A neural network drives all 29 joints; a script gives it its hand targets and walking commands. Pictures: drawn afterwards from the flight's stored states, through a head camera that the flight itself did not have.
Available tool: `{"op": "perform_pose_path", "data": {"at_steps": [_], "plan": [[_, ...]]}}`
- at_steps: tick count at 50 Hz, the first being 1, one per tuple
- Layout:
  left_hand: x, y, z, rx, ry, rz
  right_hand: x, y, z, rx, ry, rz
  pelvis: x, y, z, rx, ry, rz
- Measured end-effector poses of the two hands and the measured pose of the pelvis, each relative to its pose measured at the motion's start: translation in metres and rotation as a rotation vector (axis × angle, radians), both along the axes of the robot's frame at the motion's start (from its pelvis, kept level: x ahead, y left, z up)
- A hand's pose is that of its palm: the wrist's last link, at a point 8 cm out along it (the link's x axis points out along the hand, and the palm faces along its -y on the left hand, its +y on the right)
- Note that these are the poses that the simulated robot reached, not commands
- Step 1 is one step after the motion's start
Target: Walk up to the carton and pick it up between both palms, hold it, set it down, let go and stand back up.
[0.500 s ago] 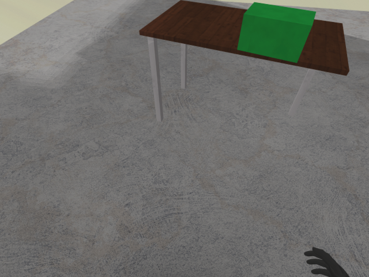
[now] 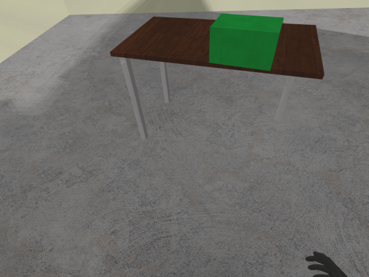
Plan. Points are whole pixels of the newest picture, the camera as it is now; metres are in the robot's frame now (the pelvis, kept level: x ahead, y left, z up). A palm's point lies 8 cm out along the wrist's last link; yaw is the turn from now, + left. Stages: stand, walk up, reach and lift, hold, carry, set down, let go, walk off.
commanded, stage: walk up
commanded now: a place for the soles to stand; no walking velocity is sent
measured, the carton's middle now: (244, 41) +1.09 -0.29 +0.04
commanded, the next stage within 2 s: none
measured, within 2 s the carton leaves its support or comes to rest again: neither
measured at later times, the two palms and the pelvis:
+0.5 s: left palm out of the picture +0.15 +0.35 -0.09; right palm (331, 267) +0.17 -0.27 -0.03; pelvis +0.09 +0.04 +0.02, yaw -2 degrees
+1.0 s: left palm (74, 260) +0.22 +0.27 -0.08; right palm (342, 225) +0.27 -0.36 -0.07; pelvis +0.17 -0.05 +0.00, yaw -6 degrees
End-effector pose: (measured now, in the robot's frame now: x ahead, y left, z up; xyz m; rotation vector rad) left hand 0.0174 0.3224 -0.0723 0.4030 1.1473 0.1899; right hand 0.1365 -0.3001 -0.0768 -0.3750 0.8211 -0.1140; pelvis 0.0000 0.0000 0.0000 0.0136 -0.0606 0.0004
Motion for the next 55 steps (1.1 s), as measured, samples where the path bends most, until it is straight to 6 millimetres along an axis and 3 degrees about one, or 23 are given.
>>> {"op": "perform_pose_path", "data": {"at_steps": [4,9,18,24,29,38,44,49,55], "plan": [[0.008,-0.004,0.009,0.018,0.038,0.003,0.01,-0.006,0.003,0.007,0.032,-0.001,0.015,-0.006,0.008,0.0,0.028,-0.004],[0.029,-0.002,0.005,0.011,0.047,-0.003,0.024,-0.006,0.005,-0.009,0.048,-0.013,0.035,-0.004,0.008,-0.014,0.034,-0.012],[0.078,0.025,-0.018,-0.038,0.024,-0.02,0.061,0.022,0.017,-0.066,0.008,-0.006,0.067,0.028,0.001,-0.065,0.049,-0.019],[0.129,0.033,-0.017,-0.082,-0.058,-0.057,0.039,0.029,0.038,-0.114,0.054,-0.057,0.086,0.042,0.014,-0.097,-0.002,-0.041],[0.148,0.028,-0.015,-0.121,-0.065,-0.064,0.032,0.024,0.055,-0.144,0.089,-0.08,0.103,0.041,0.025,-0.109,-0.024,-0.046],[0.162,0.009,-0.009,-0.104,-0.025,-0.049,0.066,0.004,0.052,-0.118,0.076,-0.074,0.133,0.02,0.027,-0.082,-0.036,-0.044],[0.185,-0.018,0.0,-0.059,0.001,-0.068,0.098,-0.026,0.035,-0.069,0.055,-0.084,0.155,-0.012,0.022,-0.035,-0.009,-0.069],[0.198,-0.043,-0.005,-0.002,0.026,-0.093,0.129,-0.059,0.005,-0.031,0.047,-0.102,0.171,-0.044,0.002,-0.011,-0.012,-0.094],[0.218,-0.056,0.007,0.036,0.031,-0.097,0.142,-0.071,0.002,-0.008,0.088,-0.112,0.185,-0.057,0.009,0.0,0.017,-0.103]]}}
